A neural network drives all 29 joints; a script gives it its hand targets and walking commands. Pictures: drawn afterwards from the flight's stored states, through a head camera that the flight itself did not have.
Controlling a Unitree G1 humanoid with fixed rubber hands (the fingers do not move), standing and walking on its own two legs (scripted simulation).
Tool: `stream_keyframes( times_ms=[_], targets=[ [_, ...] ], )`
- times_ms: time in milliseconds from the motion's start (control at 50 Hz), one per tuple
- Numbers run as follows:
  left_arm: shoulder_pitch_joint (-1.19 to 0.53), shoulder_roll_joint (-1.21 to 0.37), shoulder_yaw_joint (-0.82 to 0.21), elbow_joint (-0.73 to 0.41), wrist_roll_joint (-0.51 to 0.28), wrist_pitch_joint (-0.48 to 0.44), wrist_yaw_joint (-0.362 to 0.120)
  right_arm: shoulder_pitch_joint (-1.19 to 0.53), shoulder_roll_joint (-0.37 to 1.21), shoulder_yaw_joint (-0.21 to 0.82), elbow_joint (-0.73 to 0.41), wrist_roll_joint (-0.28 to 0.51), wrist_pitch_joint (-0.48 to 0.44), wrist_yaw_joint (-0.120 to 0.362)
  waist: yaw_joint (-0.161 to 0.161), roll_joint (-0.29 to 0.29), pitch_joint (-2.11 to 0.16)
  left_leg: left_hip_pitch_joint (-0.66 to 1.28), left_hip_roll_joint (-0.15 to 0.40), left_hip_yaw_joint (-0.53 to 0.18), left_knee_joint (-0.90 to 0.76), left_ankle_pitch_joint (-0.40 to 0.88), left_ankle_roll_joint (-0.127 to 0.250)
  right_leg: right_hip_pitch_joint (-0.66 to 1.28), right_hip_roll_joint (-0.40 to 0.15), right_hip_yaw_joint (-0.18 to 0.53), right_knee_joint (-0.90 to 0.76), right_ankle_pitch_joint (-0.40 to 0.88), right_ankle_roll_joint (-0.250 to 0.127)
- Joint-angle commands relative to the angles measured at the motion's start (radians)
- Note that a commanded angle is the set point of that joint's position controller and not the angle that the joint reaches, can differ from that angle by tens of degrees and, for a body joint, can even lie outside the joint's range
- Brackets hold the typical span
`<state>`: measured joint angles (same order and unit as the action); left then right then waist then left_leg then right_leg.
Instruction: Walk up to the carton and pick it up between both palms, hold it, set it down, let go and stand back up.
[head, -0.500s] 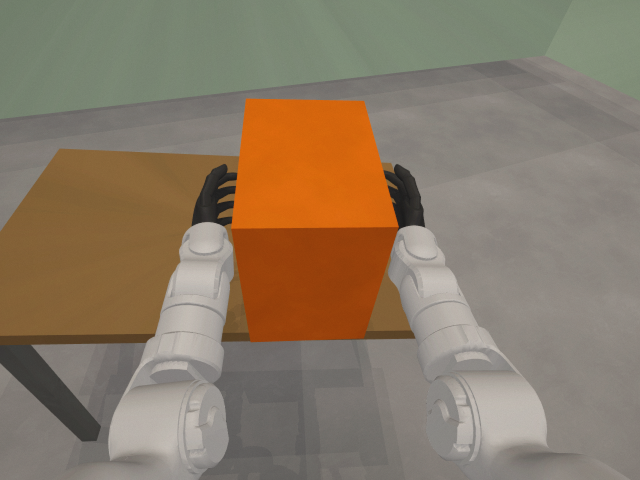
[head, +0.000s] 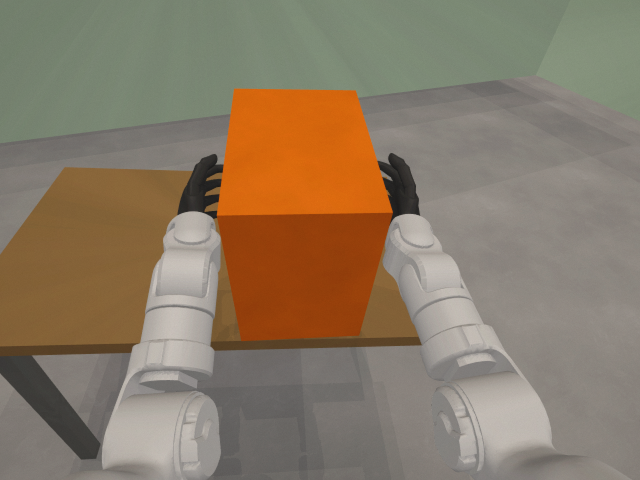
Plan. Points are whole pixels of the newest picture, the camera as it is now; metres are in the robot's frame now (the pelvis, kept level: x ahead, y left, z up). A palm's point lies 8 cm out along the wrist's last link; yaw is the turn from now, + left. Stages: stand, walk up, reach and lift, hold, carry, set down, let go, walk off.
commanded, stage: reach and lift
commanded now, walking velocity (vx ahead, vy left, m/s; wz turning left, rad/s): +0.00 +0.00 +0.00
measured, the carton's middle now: (298, 215) +0.42 +0.00 +0.14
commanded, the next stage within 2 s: hold in 1.02 s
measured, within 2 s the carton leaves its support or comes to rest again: neither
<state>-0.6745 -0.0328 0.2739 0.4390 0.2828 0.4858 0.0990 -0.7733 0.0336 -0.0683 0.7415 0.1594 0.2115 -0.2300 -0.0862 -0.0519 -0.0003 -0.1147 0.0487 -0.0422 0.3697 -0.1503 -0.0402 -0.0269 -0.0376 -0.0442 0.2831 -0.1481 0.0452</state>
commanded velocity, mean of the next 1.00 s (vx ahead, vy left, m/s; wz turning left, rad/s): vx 0.00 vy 0.00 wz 0.00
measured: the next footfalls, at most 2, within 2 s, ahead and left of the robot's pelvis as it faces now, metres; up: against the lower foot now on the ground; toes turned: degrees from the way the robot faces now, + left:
none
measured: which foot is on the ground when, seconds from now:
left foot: down 0.00-1.00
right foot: down 0.00-1.00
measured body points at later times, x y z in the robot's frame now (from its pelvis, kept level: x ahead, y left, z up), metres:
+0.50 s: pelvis +0.00 +0.00 +0.00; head -0.03 +0.03 +0.45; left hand +0.40 +0.14 +0.18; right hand +0.39 -0.13 +0.18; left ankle +0.04 +0.14 -0.75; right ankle +0.01 -0.15 -0.75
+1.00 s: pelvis +0.00 +0.00 +0.00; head -0.04 +0.03 +0.45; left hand +0.40 +0.14 +0.20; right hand +0.39 -0.12 +0.21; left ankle +0.04 +0.14 -0.75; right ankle +0.01 -0.15 -0.75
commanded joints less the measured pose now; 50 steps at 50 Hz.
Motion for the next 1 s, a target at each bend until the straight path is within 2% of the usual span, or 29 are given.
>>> stream_keyframes(
  times_ms=[0,40,80,140,180,200,260,300,340,360,420,460,500,520,540,560,580,620,680,700,740,760,780,800,820,840,860,940,980],
  targets=[
    [-0.763,-0.727,-0.497,-0.205,-0.139,-0.063,-0.172,-0.742,0.646,0.349,-0.311,0.063,-0.058,0.089,-0.02,0.097,-0.483,0.221,-0.1,0.039,0.001,0.248,-0.023,0.023,0.107,-0.041,-0.023,0.158,0.018],
    [-0.777,-0.701,-0.484,-0.186,-0.126,-0.051,-0.18,-0.708,0.635,0.33,-0.272,0.032,-0.043,0.088,-0.032,0.093,-0.424,0.189,-0.102,0.045,-0.026,0.139,-0.017,-0.001,0.095,-0.039,-0.033,0.06,0.018],
    [-0.767,-0.72,-0.503,-0.194,-0.142,-0.049,-0.173,-0.749,0.646,0.344,-0.315,0.05,-0.049,0.095,-0.011,0.101,-0.458,0.212,-0.099,0.038,-0.016,0.187,-0.02,-0.005,0.104,-0.04,-0.026,0.086,0.011],
    [-0.741,-0.707,-0.482,-0.176,-0.127,-0.039,-0.177,-0.731,0.636,0.354,-0.307,0.046,-0.045,0.09,-0.024,0.083,-0.457,0.216,-0.102,0.045,-0.017,0.201,-0.015,0.019,0.101,-0.044,-0.028,0.114,0.018],
    [-0.703,-0.703,-0.482,-0.181,-0.122,-0.031,-0.18,-0.734,0.642,0.375,-0.344,0.066,-0.046,0.085,-0.001,0.073,-0.474,0.225,-0.102,0.042,0.001,0.256,-0.009,0.024,0.104,-0.036,-0.024,0.167,0.017],
    [-0.722,-0.719,-0.505,-0.22,-0.133,-0.028,-0.179,-0.724,0.644,0.382,-0.359,0.076,-0.047,0.083,-0.011,0.104,-0.498,0.246,-0.105,0.042,0.006,0.273,-0.019,0.032,0.105,-0.036,-0.024,0.17,0.014],
    [-0.736,-0.685,-0.472,-0.199,-0.112,-0.015,-0.191,-0.733,0.631,0.365,-0.333,0.057,-0.034,0.079,-0.006,0.066,-0.42,0.208,-0.104,0.049,-0.016,0.192,-0.004,0.023,0.099,-0.04,-0.035,0.111,0.021],
    [-0.771,-0.711,-0.506,-0.225,-0.136,-0.022,-0.185,-0.761,0.639,0.38,-0.357,0.062,-0.047,0.083,-0.017,0.106,-0.487,0.229,-0.1,0.045,-0.007,0.211,-0.016,0.014,0.1,-0.044,-0.025,0.117,0.015],
    [-0.788,-0.711,-0.519,-0.243,-0.141,-0.027,-0.178,-0.758,0.636,0.37,-0.352,0.069,-0.048,0.084,-0.015,0.095,-0.484,0.224,-0.1,0.041,-0.005,0.213,-0.017,0.004,0.104,-0.042,-0.03,0.106,0.014],
    [-0.74,-0.693,-0.485,-0.171,-0.124,-0.015,-0.181,-0.738,0.627,0.36,-0.329,0.057,-0.038,0.083,-0.011,0.079,-0.445,0.211,-0.103,0.041,-0.013,0.177,-0.005,0.0,0.096,-0.036,-0.035,0.098,0.018],
    [-0.758,-0.694,-0.507,-0.228,-0.149,-0.01,-0.189,-0.739,0.634,0.394,-0.385,0.085,-0.039,0.07,-0.023,0.085,-0.497,0.222,-0.108,0.046,0.004,0.234,-0.012,0.034,0.102,-0.04,-0.027,0.158,0.022],
    [-0.724,-0.692,-0.495,-0.2,-0.13,0.004,-0.195,-0.743,0.619,0.391,-0.39,0.077,-0.03,0.067,-0.01,0.087,-0.46,0.218,-0.105,0.046,-0.001,0.225,-0.009,0.033,0.101,-0.038,-0.03,0.137,0.018],
    [-0.737,-0.679,-0.502,-0.26,-0.135,0.001,-0.194,-0.736,0.627,0.42,-0.408,0.108,-0.029,0.064,-0.014,0.086,-0.492,0.234,-0.106,0.042,0.016,0.273,-0.012,0.047,0.106,-0.041,-0.019,0.198,0.021],
    [-0.722,-0.687,-0.501,-0.23,-0.131,0.008,-0.196,-0.721,0.621,0.405,-0.398,0.099,-0.019,0.06,-0.029,0.083,-0.47,0.229,-0.108,0.039,0.007,0.255,-0.01,0.041,0.102,-0.04,-0.033,0.175,0.02],
    [-0.721,-0.688,-0.509,-0.249,-0.137,0.009,-0.196,-0.75,0.623,0.428,-0.438,0.104,-0.029,0.06,-0.006,0.088,-0.492,0.244,-0.103,0.04,0.01,0.271,-0.012,0.046,0.107,-0.041,-0.026,0.182,0.021],
    [-0.71,-0.691,-0.514,-0.249,-0.137,0.011,-0.196,-0.748,0.617,0.421,-0.43,0.107,-0.027,0.058,-0.023,0.086,-0.487,0.25,-0.1,0.036,0.009,0.275,-0.012,0.047,0.106,-0.042,-0.029,0.178,0.018],
    [-0.709,-0.696,-0.515,-0.257,-0.135,0.017,-0.196,-0.744,0.621,0.445,-0.457,0.123,-0.028,0.058,-0.006,0.091,-0.495,0.258,-0.103,0.035,0.016,0.303,-0.015,0.051,0.111,-0.039,-0.028,0.199,0.015],
    [-0.738,-0.681,-0.498,-0.246,-0.129,0.024,-0.2,-0.759,0.605,0.411,-0.433,0.103,-0.016,0.058,-0.011,0.077,-0.45,0.229,-0.102,0.041,-0.003,0.216,-0.007,0.034,0.105,-0.043,-0.039,0.122,0.022],
    [-0.773,-0.686,-0.509,-0.26,-0.135,0.028,-0.194,-0.733,0.598,0.393,-0.37,0.095,-0.009,0.065,-0.025,0.108,-0.437,0.239,-0.097,0.04,-0.011,0.2,-0.02,0.008,0.107,-0.042,-0.038,0.084,0.009],
    [-0.749,-0.696,-0.518,-0.27,-0.134,0.032,-0.19,-0.74,0.609,0.399,-0.388,0.114,-0.011,0.068,-0.011,0.115,-0.449,0.237,-0.1,0.043,0.0,0.231,-0.021,0.017,0.106,-0.04,-0.03,0.115,0.009],
    [-0.738,-0.711,-0.544,-0.273,-0.152,0.037,-0.189,-0.752,0.594,0.41,-0.428,0.123,-0.007,0.063,-0.027,0.109,-0.483,0.267,-0.1,0.033,0.016,0.289,-0.026,0.023,0.116,-0.044,-0.029,0.157,0.011],
    [-0.753,-0.705,-0.533,-0.272,-0.153,0.032,-0.186,-0.786,0.606,0.419,-0.442,0.127,-0.01,0.061,-0.01,0.091,-0.482,0.257,-0.096,0.03,0.015,0.284,-0.021,0.023,0.115,-0.041,-0.028,0.157,0.012],
    [-0.747,-0.701,-0.526,-0.253,-0.15,0.036,-0.186,-0.784,0.601,0.416,-0.437,0.123,-0.008,0.06,-0.015,0.108,-0.494,0.251,-0.097,0.034,0.015,0.258,-0.02,0.014,0.116,-0.041,-0.034,0.133,0.007],
    [-0.742,-0.685,-0.51,-0.239,-0.149,0.037,-0.19,-0.781,0.592,0.404,-0.424,0.12,-0.001,0.058,-0.019,0.073,-0.461,0.233,-0.099,0.041,0.007,0.234,-0.012,0.025,0.113,-0.038,-0.04,0.127,0.011],
    [-0.743,-0.686,-0.508,-0.225,-0.15,0.041,-0.193,-0.788,0.598,0.41,-0.428,0.122,0.002,0.056,-0.008,0.073,-0.452,0.225,-0.102,0.042,0.004,0.208,-0.006,0.025,0.106,-0.033,-0.041,0.113,0.013],
    [-0.77,-0.703,-0.526,-0.301,-0.16,0.037,-0.188,-0.787,0.614,0.427,-0.442,0.136,0.003,0.056,-0.007,0.099,-0.515,0.253,-0.101,0.036,0.009,0.255,-0.015,0.042,0.113,-0.042,-0.031,0.143,0.012],
    [-0.758,-0.703,-0.538,-0.304,-0.156,0.043,-0.182,-0.743,0.606,0.425,-0.429,0.148,0.011,0.057,-0.022,0.115,-0.499,0.261,-0.098,0.032,0.022,0.289,-0.026,0.029,0.118,-0.039,-0.027,0.158,0.009],
    [-0.745,-0.672,-0.496,-0.269,-0.135,0.065,-0.197,-0.766,0.595,0.405,-0.4,0.146,0.028,0.052,-0.008,0.1,-0.423,0.239,-0.1,0.044,-0.001,0.239,-0.014,0.041,0.109,-0.032,-0.039,0.13,0.011],
    [-0.756,-0.672,-0.499,-0.279,-0.143,0.066,-0.203,-0.75,0.593,0.399,-0.391,0.145,0.035,0.043,-0.031,0.095,-0.439,0.237,-0.104,0.039,0.004,0.247,-0.019,0.039,0.115,-0.034,-0.033,0.142,0.018]
  ],
)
